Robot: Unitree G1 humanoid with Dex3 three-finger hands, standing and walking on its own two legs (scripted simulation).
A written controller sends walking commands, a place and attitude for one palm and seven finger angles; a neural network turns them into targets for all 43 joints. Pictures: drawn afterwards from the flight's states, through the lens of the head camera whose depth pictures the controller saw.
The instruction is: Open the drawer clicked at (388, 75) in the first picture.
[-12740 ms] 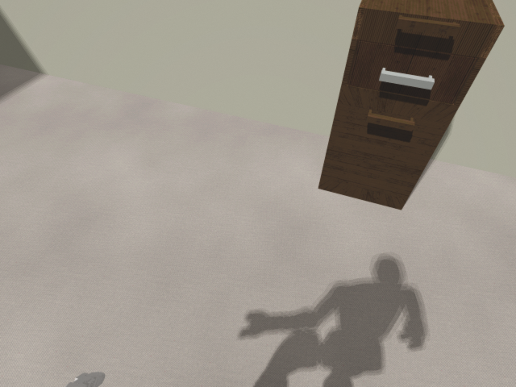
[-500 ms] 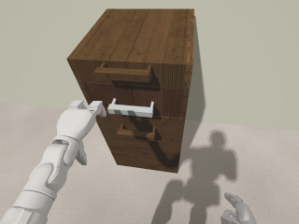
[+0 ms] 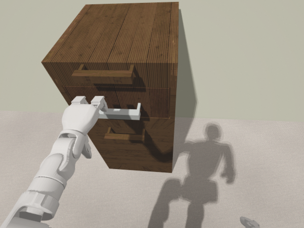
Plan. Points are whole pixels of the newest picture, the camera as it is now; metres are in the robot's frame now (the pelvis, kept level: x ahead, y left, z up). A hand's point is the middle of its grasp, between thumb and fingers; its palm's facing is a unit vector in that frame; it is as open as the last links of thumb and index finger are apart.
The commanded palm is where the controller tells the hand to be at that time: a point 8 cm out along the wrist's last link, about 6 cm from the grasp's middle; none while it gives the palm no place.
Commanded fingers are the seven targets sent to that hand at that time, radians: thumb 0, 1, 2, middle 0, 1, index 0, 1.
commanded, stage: move the hooked fingers above the handle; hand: left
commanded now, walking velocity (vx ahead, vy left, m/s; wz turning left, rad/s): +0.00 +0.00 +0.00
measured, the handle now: (117, 109) +0.52 +0.18 -0.06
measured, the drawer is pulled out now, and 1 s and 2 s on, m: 0.00 0.00 0.00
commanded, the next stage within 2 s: lower the fingers behind the handle in 1.50 s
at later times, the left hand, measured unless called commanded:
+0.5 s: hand (100, 117) +0.42 +0.20 +0.02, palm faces -0.04 -0.02 -1.00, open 13.8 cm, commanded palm +0.41 +0.20 +0.08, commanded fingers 0.00 -0.50 0.30 -0.30 -1.20 -0.30 -1.20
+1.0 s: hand (113, 109) +0.47 +0.17 +0.01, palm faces -0.03 -0.03 -1.00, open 13.8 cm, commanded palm +0.44 +0.19 +0.06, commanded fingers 0.00 -0.50 0.30 -0.30 -1.20 -0.30 -1.20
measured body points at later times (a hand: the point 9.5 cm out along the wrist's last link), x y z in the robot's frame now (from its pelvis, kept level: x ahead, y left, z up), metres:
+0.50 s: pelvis +0.00 +0.01 -0.01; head +0.06 -0.01 +0.44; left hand +0.42 +0.20 +0.08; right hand +0.09 -0.25 -0.15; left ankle -0.01 +0.12 -0.73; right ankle -0.01 -0.08 -0.73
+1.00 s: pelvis +0.00 +0.02 -0.02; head +0.08 +0.00 +0.43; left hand +0.46 +0.17 +0.06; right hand +0.00 -0.25 -0.15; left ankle -0.01 +0.12 -0.73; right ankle -0.01 -0.08 -0.73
